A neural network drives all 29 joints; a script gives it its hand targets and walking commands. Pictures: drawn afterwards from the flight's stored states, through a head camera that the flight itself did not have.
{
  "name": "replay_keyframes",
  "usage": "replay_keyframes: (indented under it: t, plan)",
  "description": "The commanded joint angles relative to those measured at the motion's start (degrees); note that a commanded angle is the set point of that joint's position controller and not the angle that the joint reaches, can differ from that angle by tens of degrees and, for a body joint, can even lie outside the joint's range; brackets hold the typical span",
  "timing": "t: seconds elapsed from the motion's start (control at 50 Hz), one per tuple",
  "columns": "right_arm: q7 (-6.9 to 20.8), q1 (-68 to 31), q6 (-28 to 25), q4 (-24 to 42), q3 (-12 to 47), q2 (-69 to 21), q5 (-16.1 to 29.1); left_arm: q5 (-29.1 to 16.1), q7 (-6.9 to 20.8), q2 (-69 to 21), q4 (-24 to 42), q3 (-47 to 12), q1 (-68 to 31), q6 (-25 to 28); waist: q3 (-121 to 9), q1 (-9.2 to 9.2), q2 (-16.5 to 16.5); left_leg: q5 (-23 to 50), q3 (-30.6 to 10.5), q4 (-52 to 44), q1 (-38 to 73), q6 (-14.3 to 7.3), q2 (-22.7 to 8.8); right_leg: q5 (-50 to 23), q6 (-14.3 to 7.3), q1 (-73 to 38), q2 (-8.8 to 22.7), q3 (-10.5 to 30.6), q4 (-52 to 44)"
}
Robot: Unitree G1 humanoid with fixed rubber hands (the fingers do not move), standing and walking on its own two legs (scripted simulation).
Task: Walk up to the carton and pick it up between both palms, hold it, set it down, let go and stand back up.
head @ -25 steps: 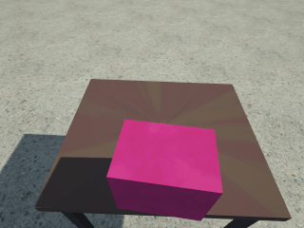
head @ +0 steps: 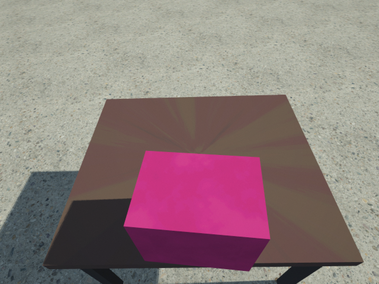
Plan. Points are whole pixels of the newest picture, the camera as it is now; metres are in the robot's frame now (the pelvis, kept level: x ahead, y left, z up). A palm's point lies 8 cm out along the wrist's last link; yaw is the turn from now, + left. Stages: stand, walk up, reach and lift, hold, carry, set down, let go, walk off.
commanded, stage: walk up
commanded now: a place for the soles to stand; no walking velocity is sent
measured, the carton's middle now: (198, 212) +0.32 +0.01 -0.08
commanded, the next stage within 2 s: none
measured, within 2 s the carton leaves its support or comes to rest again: neither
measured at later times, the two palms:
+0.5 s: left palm out of the picture +0.02 +0.31 -0.12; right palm out of the picture -0.05 -0.24 -0.09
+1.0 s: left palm out of the picture -0.13 +0.27 -0.12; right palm out of the picture -0.15 -0.25 -0.12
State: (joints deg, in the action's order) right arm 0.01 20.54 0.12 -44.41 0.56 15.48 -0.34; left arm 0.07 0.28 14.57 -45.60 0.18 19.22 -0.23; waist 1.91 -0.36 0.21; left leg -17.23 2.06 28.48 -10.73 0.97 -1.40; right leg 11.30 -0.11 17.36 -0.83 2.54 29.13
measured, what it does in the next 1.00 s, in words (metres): walks backwards: right foot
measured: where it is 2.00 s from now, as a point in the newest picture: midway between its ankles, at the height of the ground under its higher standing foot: outside the picture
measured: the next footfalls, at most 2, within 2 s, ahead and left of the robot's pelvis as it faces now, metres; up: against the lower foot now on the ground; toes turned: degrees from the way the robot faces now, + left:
right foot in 0.72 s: -0.16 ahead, -0.10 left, +0.00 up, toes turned -5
left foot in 1.04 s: -0.05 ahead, +0.12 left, +0.00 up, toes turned +4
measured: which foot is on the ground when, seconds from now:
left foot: down 0.00-0.74, up 0.76-1.00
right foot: down 0.00-0.36, up 0.38-0.70, down 0.72-1.00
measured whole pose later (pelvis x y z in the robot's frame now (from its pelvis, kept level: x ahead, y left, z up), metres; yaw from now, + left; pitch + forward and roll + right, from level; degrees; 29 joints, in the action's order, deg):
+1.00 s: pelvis -0.13 +0.01 +0.00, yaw -3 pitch -1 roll -1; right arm 0.0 27.4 1.7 -42.2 -3.4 14.0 -2.2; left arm 2.2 0.1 13.7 -48.9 2.1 23.9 -0.1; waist 3.8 -1.9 1.2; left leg -19.2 0.3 38.3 -20.7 1.3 -1.8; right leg 19.4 -1.0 6.0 -0.5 -1.8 26.6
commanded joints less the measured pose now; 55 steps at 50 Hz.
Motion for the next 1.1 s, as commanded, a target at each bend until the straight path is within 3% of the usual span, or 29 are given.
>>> replay_keyframes:
  t: [0.0, 0.04, 0.1, 0.22, 0.26, 0.28, 0.3, 0.32, 0.34, 0.36, 0.4, 0.46, 0.52, 0.58, 0.64, 0.66, 0.68, 0.7, 0.72, 0.74, 0.78, 0.86, 0.92, 0.98, 1.0, 1.02, 1.04, 1.06, 1.08]
  plan:
    - [-1.2, -4.0, -1.4, 5.6, -3.6, 11.4, 0.9, 0.1, -1.2, 12.8, 5.7, 3.6, -3.2, 0.7, 4.2, -0.59, -0.6, 24.2, -4.5, -0.1, -6.2, -3.3, -5.5, -26.3, -2.8, -1.6, 5.2, 5.4, 1.4]
    - [-1.5, -1.2, -0.8, 5.7, -4.0, 11.3, 0.4, 0.2, -1.5, 12.9, 5.9, 3.3, -1.0, 0.0, -3.8, -0.41, 0.2, 31.3, -2.4, 5.1, -1.7, -4.3, -4.9, -34.6, -4.4, -6.2, 6.2, 4.1, 5.4]
    - [-1.4, -0.3, 0.7, 6.8, -4.5, 11.4, 0.8, 0.2, -1.2, 12.6, 6.8, 3.4, -1.7, -1.2, -7.7, -0.24, -0.1, 24.3, -1.9, 11.2, 0.6, -5.5, -4.0, -32.5, -7.9, -3.8, 6.9, 5.4, 6.5]
    - [-1.7, 1.8, 2.9, 8.4, -4.1, 7.4, 0.2, 0.6, -1.0, 16.0, 8.8, 5.3, -8.6, -3.6, -3.6, 0.25, -11.9, -14.7, -1.0, 25.3, -2.6, -2.2, 3.4, -21.7, -16.4, 7.6, 17.5, 18.0, -5.6]
    - [-1.6, 3.9, 2.3, 8.0, -4.3, 7.9, 0.5, 0.8, -1.0, 16.1, 9.6, 5.0, -12.9, -4.2, -4.0, 2.37, -10.4, -10.6, -1.8, 18.4, -0.3, -2.5, 2.0, -16.5, -13.9, 9.3, 15.5, 15.3, -3.1]
    - [-1.4, 4.9, 1.6, 8.0, -4.5, 8.6, 0.5, 0.7, -0.8, 15.4, 10.1, 4.4, -15.5, -4.5, -3.5, 3.95, -7.8, -2.6, -2.3, 8.2, 0.5, -3.0, 0.4, -13.0, -10.2, 9.3, 12.0, 12.4, 1.2]
    - [-1.4, 3.9, 0.9, 8.7, -5.4, 11.9, 0.0, 0.6, -0.6, 12.4, 10.7, 3.6, -15.6, -4.7, -3.0, 4.45, 2.9, 1.0, -14.3, -6.9, -3.1, -5.3, -7.7, -3.9, -4.8, 8.9, 3.2, 5.5, 14.1]
    - [-1.6, -0.8, 0.8, 10.4, -7.0, 17.5, -0.7, 0.5, -0.9, 8.6, 11.5, 3.3, -13.1, -4.6, 0.8, 2.99, 15.2, 6.4, -32.4, -15.0, -7.9, -9.4, -20.5, 20.0, 0.0, 15.0, -6.0, -0.6, 26.7]
    - [-2.1, -3.3, 0.9, 10.7, -7.1, 18.6, -1.8, 2.0, -1.6, 10.3, 9.7, 4.5, -9.8, -5.1, 3.3, 1.60, 11.0, 4.4, -35.2, -15.1, -13.9, -12.8, -24.2, 24.1, 0.1, 13.3, -3.6, 5.2, 36.4]
    - [-2.5, -4.7, 0.7, 11.0, -7.1, 17.7, -2.4, 2.8, -1.5, 11.3, 8.1, 5.0, -7.0, -5.7, 2.9, 0.19, 9.0, -1.0, -33.4, -15.2, -16.5, -13.7, -24.0, 22.4, -0.2, 11.1, -2.9, 7.2, 40.8]
    - [-3.0, -7.9, 0.5, 11.2, -6.1, 13.4, -3.0, 1.8, -1.4, 13.3, 5.9, 6.1, -7.0, -5.5, 6.1, -1.43, 3.0, -5.2, -23.0, -13.9, -16.7, -8.1, -14.9, 14.1, 0.4, 12.2, -4.2, 10.1, 42.9]
    - [-2.5, -8.2, -0.2, 10.8, -4.7, 8.8, -2.6, 0.4, -0.1, 10.2, 2.8, 4.4, 0.9, -4.4, -2.6, -2.25, 3.5, -11.5, -12.5, -12.4, -4.0, -4.4, -7.4, 8.9, 2.9, 10.3, -4.1, 7.7, 37.8]
    - [-1.7, -2.1, -0.7, 8.6, -5.1, 8.5, -1.7, 0.6, 0.3, 9.0, 5.2, 4.2, -2.1, -3.5, -4.8, 1.39, 10.4, -20.5, -14.3, -12.0, 5.1, -7.3, -8.5, 15.3, 5.1, 12.7, -2.9, 3.0, 22.6]
    - [-1.9, 6.5, 0.5, 6.1, -6.6, 10.4, -2.2, 0.9, 0.3, 7.8, 6.8, 5.1, -3.5, -2.9, -2.3, 5.00, 16.0, -24.9, -16.8, -13.3, 4.5, -9.6, -10.5, 27.6, 3.9, 7.9, -2.6, -2.5, 8.0]
    - [-1.7, 3.8, 1.3, 5.9, -6.0, 10.7, -1.4, 1.4, -0.4, 6.5, 3.9, 5.6, 4.8, -1.2, 1.0, -0.13, 9.2, -17.3, -11.9, -9.8, -6.7, -5.2, -8.7, 10.3, 0.5, -8.7, -2.9, -5.4, -10.3]
    - [-1.6, 4.0, 1.2, 6.4, -5.7, 8.9, -1.2, 2.0, -0.7, 7.3, 2.4, 6.2, 8.4, -0.7, 0.6, -1.56, 4.5, -16.9, -9.9, -5.8, -12.6, -2.9, -7.2, 5.6, -0.9, -14.4, -1.9, -2.6, -11.8]
    - [-1.4, 3.7, 1.0, 7.8, -5.1, 6.4, -0.7, 2.4, -0.6, 9.1, 1.4, 6.8, 11.2, -0.5, 1.6, -3.40, -0.3, -16.7, -7.0, 1.5, -21.0, 0.0, -4.9, 11.0, -4.1, -17.8, 3.8, 6.4, -12.4]
    - [-1.2, 2.5, 1.1, 10.9, -4.1, 3.0, 0.0, 2.4, -0.7, 12.2, 1.5, 7.4, 10.5, -0.4, 3.9, -4.01, -10.1, -14.9, 1.3, 15.1, -27.5, 2.6, 1.8, 29.5, -9.2, -13.7, 15.1, 23.3, -18.4]
    - [-1.4, 1.1, 1.4, 10.6, -5.1, 4.8, -1.5, 2.6, -1.2, 12.4, 1.4, 6.8, 6.0, -0.3, 10.6, -2.52, -5.0, -11.5, -2.8, 20.9, -25.3, 1.7, -1.0, 35.2, -13.4, -1.9, 20.0, 24.4, -20.0]
    - [-1.0, 3.2, 1.8, 9.5, -6.1, 6.0, -1.6, 2.9, -1.3, 12.0, 0.9, 7.1, 4.3, 0.0, 10.8, -1.65, -5.8, -9.6, -3.3, 27.3, -20.1, 1.1, -0.8, 39.9, -15.0, 5.0, 20.4, 23.2, -22.7]
    - [-0.4, 6.0, 1.6, 8.6, -6.2, 6.6, -1.5, 2.9, -1.4, 8.5, 1.6, 5.3, 0.9, 1.1, 12.0, 0.22, -6.5, -5.3, -6.1, 26.1, -19.5, 0.3, -0.3, 32.1, -11.1, 3.5, 14.8, 15.8, -22.5]
    - [-0.1, 3.2, -0.2, 9.5, -5.7, 4.3, -1.5, 2.2, -0.8, 8.8, 0.5, 4.6, 2.8, 1.3, 9.1, -2.64, -10.0, -2.4, -2.3, 15.3, -20.7, 0.8, 0.0, 16.1, -9.4, -7.9, 10.8, 7.5, -17.3]
    - [-0.5, 1.6, -1.1, 10.4, -5.6, 3.4, -2.0, 2.0, -0.7, 9.8, -0.5, 4.5, 6.8, 1.2, 5.8, -4.18, -10.1, -2.4, 0.0, 6.3, -15.2, 0.2, 0.2, 7.3, -10.7, -11.4, 12.4, 6.3, -12.2]
    - [-1.6, 8.7, -2.1, 8.2, -6.0, 3.9, -2.6, 1.3, -0.7, 10.1, 0.6, 3.3, 5.2, 0.9, 1.2, 0.41, -5.7, 9.3, 1.1, -4.4, 1.4, -1.7, 2.7, -8.2, -7.6, -4.8, 11.2, 2.6, 0.5]
    - [-1.9, 12.3, -2.6, 7.0, -6.4, 5.6, -2.7, 1.1, -0.6, 8.5, 1.4, 2.5, 5.8, 1.1, -2.1, 1.90, -1.0, 12.6, -2.6, -4.8, 8.2, -3.1, 0.8, -9.7, -5.0, -1.5, 8.9, 0.0, 7.9]
    - [-2.3, 16.0, -2.8, 6.1, -7.2, 9.4, -3.0, 0.9, -0.4, 5.0, 2.7, 1.3, 8.3, 1.1, -5.7, 2.98, 9.0, 9.2, -17.2, -7.2, 15.0, -7.2, -9.0, 0.0, -1.7, 6.2, 3.9, -4.5, 19.9]
    - [-2.6, 17.0, -2.1, 6.4, -8.0, 12.2, -2.7, 1.1, -0.6, 4.2, 3.5, 1.3, 10.4, 0.3, -4.7, 2.57, 13.2, 2.7, -33.0, -11.2, 13.6, -13.7, -19.3, 22.3, 0.3, 10.8, -0.6, -7.0, 26.9]
    - [-2.6, 17.1, -1.4, 5.3, -8.3, 12.5, -2.0, 2.2, -1.1, 7.1, 3.3, 2.5, 7.6, -1.3, -0.9, 3.79, 12.5, -1.3, -36.9, -12.2, 8.6, -18.4, -22.0, 26.5, 0.2, 12.7, 2.3, -3.3, 31.8]
    - [-2.4, 15.6, -1.2, 5.7, -7.4, 10.1, -1.8, 2.4, -1.2, 8.1, 4.0, 2.9, 4.9, -1.8, 2.2, 3.93, 10.9, -1.5, -34.8, -13.1, 5.5, -18.4, -21.8, 25.5, 0.3, 14.7, 3.8, -1.6, 34.1]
